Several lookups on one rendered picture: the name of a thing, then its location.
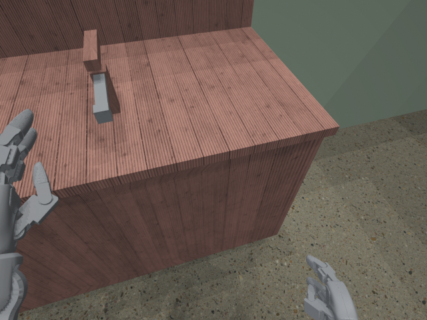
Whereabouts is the robot left forearm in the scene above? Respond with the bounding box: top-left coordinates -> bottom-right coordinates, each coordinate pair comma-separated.
0,253 -> 28,320

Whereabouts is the counter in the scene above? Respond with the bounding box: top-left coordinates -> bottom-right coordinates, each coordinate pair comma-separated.
0,0 -> 340,313

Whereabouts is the tap lever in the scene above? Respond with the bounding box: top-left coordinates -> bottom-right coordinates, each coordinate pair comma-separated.
93,73 -> 113,124

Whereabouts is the robot right hand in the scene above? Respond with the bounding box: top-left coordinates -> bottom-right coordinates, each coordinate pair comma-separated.
304,255 -> 359,320

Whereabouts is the robot left hand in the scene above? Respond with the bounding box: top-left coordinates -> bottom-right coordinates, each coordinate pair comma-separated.
0,109 -> 59,254

